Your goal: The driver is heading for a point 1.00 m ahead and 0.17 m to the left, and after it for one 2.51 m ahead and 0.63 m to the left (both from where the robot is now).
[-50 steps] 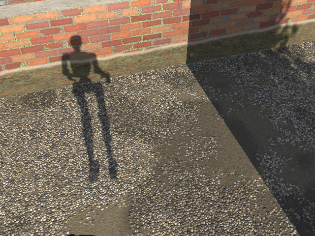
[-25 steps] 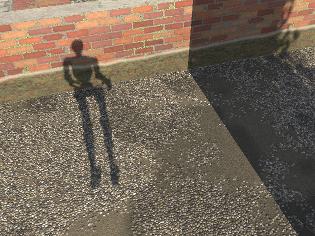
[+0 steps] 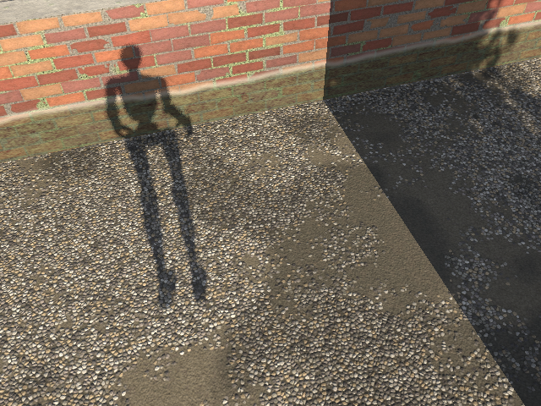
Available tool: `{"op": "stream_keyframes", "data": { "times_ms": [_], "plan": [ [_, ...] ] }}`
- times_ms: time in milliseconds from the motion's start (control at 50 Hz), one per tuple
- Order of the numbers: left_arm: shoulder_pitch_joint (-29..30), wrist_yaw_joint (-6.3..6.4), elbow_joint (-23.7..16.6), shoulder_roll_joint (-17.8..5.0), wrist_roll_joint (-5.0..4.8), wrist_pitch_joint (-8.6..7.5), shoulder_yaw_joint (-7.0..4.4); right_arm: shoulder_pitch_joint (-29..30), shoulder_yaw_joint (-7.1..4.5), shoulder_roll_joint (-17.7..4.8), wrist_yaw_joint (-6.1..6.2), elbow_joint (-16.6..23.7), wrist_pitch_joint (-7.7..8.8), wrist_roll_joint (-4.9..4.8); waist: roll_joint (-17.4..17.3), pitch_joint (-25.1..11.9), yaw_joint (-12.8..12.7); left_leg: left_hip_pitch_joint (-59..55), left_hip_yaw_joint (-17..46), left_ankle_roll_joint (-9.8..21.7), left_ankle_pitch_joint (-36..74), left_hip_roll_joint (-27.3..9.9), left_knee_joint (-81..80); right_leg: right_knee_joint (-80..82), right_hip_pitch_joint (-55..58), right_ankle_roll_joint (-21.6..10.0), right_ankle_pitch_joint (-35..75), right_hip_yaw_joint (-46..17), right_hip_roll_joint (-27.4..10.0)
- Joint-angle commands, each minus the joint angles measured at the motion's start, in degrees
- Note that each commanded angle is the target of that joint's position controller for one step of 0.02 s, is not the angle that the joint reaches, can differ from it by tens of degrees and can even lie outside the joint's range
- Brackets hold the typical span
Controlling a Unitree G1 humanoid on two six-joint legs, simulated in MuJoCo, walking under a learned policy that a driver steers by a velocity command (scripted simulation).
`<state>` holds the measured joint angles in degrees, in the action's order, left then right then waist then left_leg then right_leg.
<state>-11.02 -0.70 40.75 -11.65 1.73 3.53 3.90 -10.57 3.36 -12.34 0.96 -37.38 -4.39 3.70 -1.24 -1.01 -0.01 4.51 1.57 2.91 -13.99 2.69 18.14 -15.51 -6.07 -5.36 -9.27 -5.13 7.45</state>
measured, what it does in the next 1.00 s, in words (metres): stands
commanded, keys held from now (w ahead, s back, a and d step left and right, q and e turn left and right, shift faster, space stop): no key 0.08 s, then w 0.92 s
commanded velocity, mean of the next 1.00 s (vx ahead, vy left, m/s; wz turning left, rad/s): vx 0.35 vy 0.00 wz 0.00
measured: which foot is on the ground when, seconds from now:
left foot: down 0.00-1.00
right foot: down 0.00-1.00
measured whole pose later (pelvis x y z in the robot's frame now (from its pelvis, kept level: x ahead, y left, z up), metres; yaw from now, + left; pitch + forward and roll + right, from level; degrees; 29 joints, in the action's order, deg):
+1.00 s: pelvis +0.00 -0.01 -0.02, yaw +0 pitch -2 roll +0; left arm -5.5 1.4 35.4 -9.3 0.4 3.6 3.5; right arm -8.1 2.4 -9.1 1.5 -36.1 -3.7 1.6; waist 0.2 0.4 -0.8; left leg 9.1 0.7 2.2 -23.6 2.8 34.9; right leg -35.3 -12.4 -6.0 -20.2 -3.6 8.0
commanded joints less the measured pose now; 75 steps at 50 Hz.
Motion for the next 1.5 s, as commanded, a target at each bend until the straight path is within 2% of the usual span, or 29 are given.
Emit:
{"op": "stream_keyframes", "data": {
  "times_ms": [20, 80, 100, 120, 200, 220, 240, 320, 340, 360, 380, 420, 440, 460, 480, 520, 540, 560, 620, 640, 660, 680, 700, 760, 920, 1160, 1180, 1280, 1500],
  "plan": [
    [2.99, 0.83, -5.54, -5.54, 0.11, -0.25, -1.20, -0.15, -1.21, -5.54, 0.64, 4.23, 0.93, -0.01, 1.17, -1.71, 0.96, -0.52, 5.60, 2.24, 9.05, -6.32, 0.29, 0.29, -1.92, -2.96, 13.71, -9.70, -10.91],
    [2.15, 1.21, -6.28, -5.67, 0.42, 0.11, -1.04, -0.80, -1.02, -5.72, 0.50, 4.43, 1.47, -0.15, 0.87, -1.72, 0.61, 0.44, 5.61, 2.63, 9.32, -6.33, 0.35, -0.48, -1.96, -2.65, 12.24, -9.48, -10.53],
    [6.13, 1.58, -5.72, -2.63, -1.31, -0.24, -1.22, 1.32, -0.64, -1.66, 0.10, 2.20, 1.49, -3.14, 2.99, -4.41, -0.27, -0.10, 5.90, 0.12, 7.33, -7.63, -0.59, -1.23, -0.74, 0.02, 6.45, -7.38, -10.79],
    [5.45, 1.60, -5.87, -2.28, -1.31, -0.28, -0.94, 1.90, -0.46, -1.76, 0.11, 2.39, 1.55, -3.12, 1.90, -4.09, -1.07, -0.30, 5.79, -0.39, 5.10, -6.90, -1.04, -0.14, -1.54, 0.71, 3.03, -7.93, -10.31],
    [4.57, 1.79, -4.67, -4.17, -1.25, -0.26, -1.52, 0.76, -1.19, -3.91, 0.26, 1.15, 1.28, -2.29, 0.55, -0.39, -0.87, 0.11, 5.00, 0.25, 1.97, -5.75, -0.37, -1.48, -4.68, -0.15, -0.08, -7.72, -9.37],
    [7.67, 0.97, -6.25, -3.32, -0.73, -0.63, -1.49, 3.94, -1.23, -3.70, 0.30, 3.11, 0.94, -2.58, 0.48, 2.05, -1.64, 2.00, 5.83, 0.57, 12.00, -6.70, 1.99, -4.41, -5.94, -0.41, 7.04, -5.70, -8.86],
    [6.42, 0.78, -6.08, -3.18, -0.55, -0.96, -1.56, 3.11, -1.47, -4.06, 0.33, 3.16, 0.82, -2.54, 0.32, -1.62, -1.68, -0.01, 5.88, 1.01, 13.56, -6.95, 3.40, -5.88, -5.16, -0.60, 7.45, -5.14, -8.68],
    [7.55, 1.05, -7.08, -2.60, -0.66, -1.27, -1.60, 3.34, -1.92, -3.73, 0.47, 4.58, 0.34, -2.41, 0.11, -2.86, -1.14, -0.97, 5.78, 1.78, 15.70, -6.67, 7.46, -10.37, -7.38, -0.80, 8.82, -3.87, -7.83],
    [4.82, 1.97, -5.87, -2.78, -1.44, -1.01, -1.53, 1.00, -1.81, -3.39, 0.51, 3.32, 0.51, -2.10, 0.29, -5.34, -0.36, -2.15, 4.14, 1.47, 4.64, -4.98, 7.21, -9.30, -6.51, -0.98, 0.66, -5.48, -7.75],
    [9.96, 1.39, -8.11, -2.41, -0.96, -0.99, -1.50, 4.55, -1.65, -2.79, 0.53, 5.52, 0.15, -2.42, 0.88, 0.85, -0.71, 1.65, 5.35, 1.52, 14.06, -5.97, 8.46, -11.87, -9.58, -0.81, 8.84, -3.71, -7.58],
    [9.18, 1.24, -8.30, -2.19, -0.59, -1.10, -1.51, 4.36, -1.88, -3.09, 0.59, 5.59, 0.01, -2.28, 0.67, -1.63, -1.02, 0.46, 5.71, 1.81, 15.84, -6.44, 9.42, -12.60, -9.02, -0.79, 10.05, -3.62, -7.64],
    [9.04, 1.12, -8.58, -2.09, -0.61, -1.26, -1.51, 4.88, -2.14, -2.97, 0.62, 6.35, -0.11, -2.19, 0.71, -2.48, -0.95, -0.06, 5.54, 1.77, 17.64, -6.35, 11.14, -13.73, -9.37, -0.70, 12.08, -3.43, -7.59],
    [6.10, 1.99, -7.32, -2.23, -1.25, -1.16, -1.49, 2.60, -2.04, -2.49, 0.65, 5.09, 0.24, -1.76, 1.07, -5.98, -0.22, -1.46, 3.81, 1.28, 6.78, -4.73, 10.94, -12.28, -7.25, -1.11, 4.36, -5.54, -7.69],
    [8.07, 2.19, -7.97, -2.35, -1.49, -0.95, -1.50, 3.90, -1.82, -1.90, 0.59, 5.63, 0.32, -1.67, 1.58, -2.29, 0.02, 0.98, 3.28, 0.91, 4.80, -3.87, 11.11, -12.17, -8.37, -1.37, 4.18, -6.14, -7.92],
    [11.91, 1.40, -9.94, -2.18, -1.10, -1.07, -1.47, 6.80, -1.84, -2.11, 0.68, 7.27, 0.04, -2.21, 1.46, 0.68, -0.61, 2.77, 4.53, 0.95, 14.96, -5.22, 12.00, -14.70, -10.15, -1.04, 13.34, -4.01, -7.95],
    [10.18, 1.00, -9.73, -1.98, -0.66, -1.31, -1.50, 6.90, -2.35, -2.55, 0.63, 7.48, -0.09, -2.14, 0.84, -2.75, -1.13, 0.51, 4.90, 1.22, 18.73, -5.71, 13.81, -15.59, -9.56, -0.76, 15.86, -3.52, -7.80],
    [7.11, 1.84, -8.44, -2.07, -1.28, -1.21, -1.49, 4.65, -2.31, -1.96, 0.67, 6.30, 0.30, -1.66, 1.22, -6.45, -0.37, -1.14, 3.15, 0.74, 8.02, -4.18, 13.62, -13.73, -7.54, -1.10, 7.79, -5.85, -7.88],
    [8.99, 2.05, -8.99, -2.18, -1.52, -1.04, -1.49, 5.61, -2.02, -1.30, 0.59, 6.65, 0.45, -1.61, 1.91, -3.39, -0.06, 0.96, 2.72, 0.43, 5.81, -3.56, 13.38, -13.39, -8.19, -1.40, 7.14, -6.56, -8.18],
    [10.06, 2.09, -9.82, -2.46, -1.64, -0.64, -1.57, 6.78, -2.01, -1.36, 0.55, 6.83, 0.71, -1.72, 1.93, -1.29, -0.34, 2.32, 2.34, 0.20, 4.96, -3.13, 13.68, -13.19, -9.15, -1.48, 7.33, -7.18, -8.48],
    [12.73, 1.20, -11.19, -2.35, -1.17, -0.91, -1.49, 8.96, -2.07, -1.84, 0.53, 8.14, 0.40, -2.35, 1.40, 0.37, -1.02, 2.80, 3.87, 0.34, 16.09, -4.75, 14.35, -15.88, -10.53, -0.95, 16.55, -4.21, -8.17],
    [11.23, 0.96, -10.82, -2.15, -0.57, -1.22, -1.59, 8.51, -2.43, -2.20, 0.52, 7.90, 0.32, -2.26, 0.86, -2.82, -1.47, 0.70, 4.63, 0.75, 19.63, -5.53, 15.25, -16.53, -9.54, -0.66, 18.15, -3.64, -7.86],
    [7.73, 1.72, -9.33, -2.07, -1.13, -1.21, -1.56, 6.07, -2.50, -1.71, 0.58, 6.69, 0.76, -1.81, 0.93, -7.06, -0.79, -1.49, 3.01, 0.54, 9.88, -4.13, 15.22, -14.67, -7.39, -0.86, 10.35, -5.76, -7.79],
    [9.43, 1.92, -9.73, -2.16, -1.42, -1.05, -1.54, 6.80, -2.22, -1.11, 0.52, 6.97, 0.86, -1.77, 1.54, -4.15, -0.39, 0.50, 2.54, 0.24, 7.70, -3.58, 14.71, -14.13, -7.97, -1.07, 9.41, -6.31, -8.04],
    [10.51, 1.96, -10.36, -2.27, -1.60, -0.62, -1.57, 7.66, -2.14, -1.07, 0.48, 6.93, 0.94, -1.82, 1.55, -2.12, -0.63, 2.13, 2.18, 0.03, 6.00, -3.13, 14.49, -13.74, -8.48, -1.20, 9.02, -6.86, -8.34],
    [10.43, 2.23, -10.57, -1.62, -1.19, -0.92, -1.48, 6.64, -1.99, -0.50, 0.66, 6.48, 1.60, -2.20, 2.32, -2.57, -0.78, 1.47, 2.33, -0.09, 7.38, -3.52, 14.77, -13.82, -8.32, -0.75, 12.07, -6.65, -8.10],
    [11.14, 2.08, -10.92, -1.00, -1.26, -1.01, -1.33, 6.49, -1.92, -0.29, 0.63, 6.45, 1.71, -2.12, 1.49, -2.63, -0.86, 1.96, 2.43, -0.12, 5.89, -3.73, 14.51, -13.37, -8.81, -0.60, 9.41, -6.47, -7.92],
    [10.05, 2.27, -10.30, -2.69, -1.14, -1.13, -1.86, 6.29, -2.11, -0.66, 0.51, 6.37, 1.85, -2.46, 1.75, -2.29, -0.52, 1.23, 2.55, 0.39, 4.50, -3.38, 14.86, -13.35, -10.19, -0.65, 7.02, -6.48, -7.84],
    [10.66, 2.25, -10.86, -1.88, -1.20, -1.35, -1.65, 6.04, -2.07, -0.52, 0.42, 6.29, 2.03, -2.34, 1.73, -1.99, -0.38, 1.33, 2.75, 0.79, 4.73, -3.71, 15.33, -13.19, -11.48, -0.63, 5.59, -6.36, -7.75],
    [10.25, 2.20, -11.17, -2.18, -1.11, -1.40, -1.70, 5.78, -2.00, -0.62, 0.36, 6.38, 2.10, -2.22, 1.55, -2.10, -0.42, 2.09, 2.85, 0.94, 4.42, -3.71, 15.68, -13.61, -11.78, -0.56, 5.11, -6.16, -7.69]
  ]
}}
